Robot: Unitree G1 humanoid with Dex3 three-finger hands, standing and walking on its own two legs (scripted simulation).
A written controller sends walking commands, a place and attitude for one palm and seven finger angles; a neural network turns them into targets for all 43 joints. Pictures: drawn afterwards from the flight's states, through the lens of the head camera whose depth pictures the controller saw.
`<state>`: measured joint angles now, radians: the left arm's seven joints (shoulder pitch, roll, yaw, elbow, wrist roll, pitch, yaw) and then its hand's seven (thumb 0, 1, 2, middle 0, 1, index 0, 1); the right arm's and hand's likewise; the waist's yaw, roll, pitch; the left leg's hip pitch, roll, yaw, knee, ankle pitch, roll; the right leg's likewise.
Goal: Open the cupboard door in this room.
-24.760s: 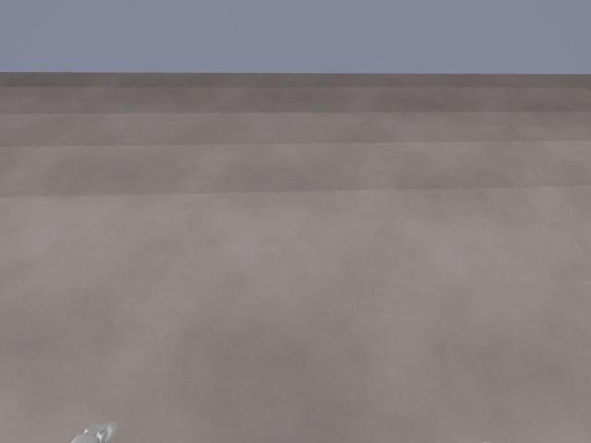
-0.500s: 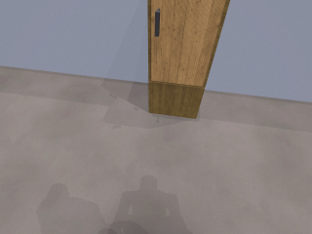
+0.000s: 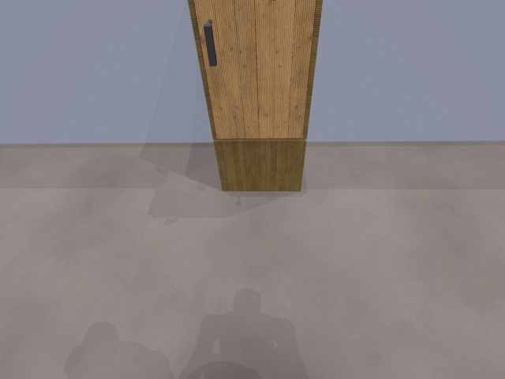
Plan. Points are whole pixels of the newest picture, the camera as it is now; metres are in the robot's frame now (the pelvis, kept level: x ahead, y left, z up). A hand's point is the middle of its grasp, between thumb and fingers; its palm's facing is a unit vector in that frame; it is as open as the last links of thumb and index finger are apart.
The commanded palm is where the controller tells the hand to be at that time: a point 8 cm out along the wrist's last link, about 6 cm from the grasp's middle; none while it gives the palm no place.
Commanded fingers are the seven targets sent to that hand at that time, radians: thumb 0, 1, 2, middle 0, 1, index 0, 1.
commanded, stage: walk to a spot facing it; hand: left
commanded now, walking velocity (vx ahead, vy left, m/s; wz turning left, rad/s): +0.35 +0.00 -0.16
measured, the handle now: (211, 43) +1.07 +0.18 +0.04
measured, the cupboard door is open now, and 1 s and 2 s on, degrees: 0 0 0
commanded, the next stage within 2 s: take the last steps up to it in 0.26 s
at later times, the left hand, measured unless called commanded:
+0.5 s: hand out of the picture +0.11 +0.12 -0.17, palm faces +0.13 -0.98 -0.13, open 7.4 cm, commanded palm none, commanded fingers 0.00 0.90 0.90 -0.20 -0.30 -0.20 -0.30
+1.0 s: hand (194, 226) +0.49 +0.18 -0.16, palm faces -0.05 -0.98 -0.17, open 7.4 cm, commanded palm none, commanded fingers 0.00 0.90 0.90 -0.20 -0.30 -0.20 -0.30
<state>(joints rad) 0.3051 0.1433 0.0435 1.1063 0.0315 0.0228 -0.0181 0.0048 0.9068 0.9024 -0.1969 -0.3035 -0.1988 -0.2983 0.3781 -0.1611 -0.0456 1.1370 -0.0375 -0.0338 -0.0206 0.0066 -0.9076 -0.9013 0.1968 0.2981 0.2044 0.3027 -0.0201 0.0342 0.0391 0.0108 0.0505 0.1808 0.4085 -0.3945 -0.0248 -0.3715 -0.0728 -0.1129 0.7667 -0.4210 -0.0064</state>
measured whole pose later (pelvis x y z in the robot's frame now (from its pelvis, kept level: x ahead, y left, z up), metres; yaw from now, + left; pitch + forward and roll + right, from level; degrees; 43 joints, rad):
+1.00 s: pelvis +0.38 +0.00 +0.01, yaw -1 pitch +0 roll +1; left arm 0.12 0.19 0.06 1.01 0.03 0.01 -0.02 0.00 0.91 0.90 -0.19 -0.30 -0.20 -0.30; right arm 0.40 -0.12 -0.05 1.13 -0.03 -0.07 -0.02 0.00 -0.92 -0.90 0.20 0.30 0.20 0.30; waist -0.05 -0.03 0.06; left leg -0.03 0.01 0.21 0.34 -0.32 0.03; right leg -0.54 -0.12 -0.08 0.82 -0.21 0.03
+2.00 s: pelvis +0.46 -0.04 +0.01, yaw -2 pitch +0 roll -1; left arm 0.19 0.22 0.06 1.06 0.02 0.05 0.01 0.00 0.91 0.90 -0.20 -0.30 -0.20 -0.30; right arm 0.21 -0.16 -0.06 1.06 -0.03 0.01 -0.02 0.00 -0.91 -0.90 0.20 0.30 0.21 0.30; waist -0.03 -0.01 0.06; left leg -0.29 0.06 0.09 0.41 -0.12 0.00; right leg -0.25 -0.05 -0.03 0.70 -0.46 0.04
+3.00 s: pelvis +0.48 -0.02 +0.01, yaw -2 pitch -1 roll +1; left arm 0.22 0.17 0.01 1.10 0.02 0.00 0.04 0.00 0.92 0.90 -0.20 -0.30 -0.20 -0.30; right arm 0.19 -0.17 -0.02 1.12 -0.01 -0.02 -0.03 -0.01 -0.94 -0.90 0.20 0.30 0.21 0.30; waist 0.00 -0.01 0.04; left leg -0.12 0.00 0.08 0.41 -0.28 0.02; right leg -0.15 -0.06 -0.06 0.45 -0.28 0.02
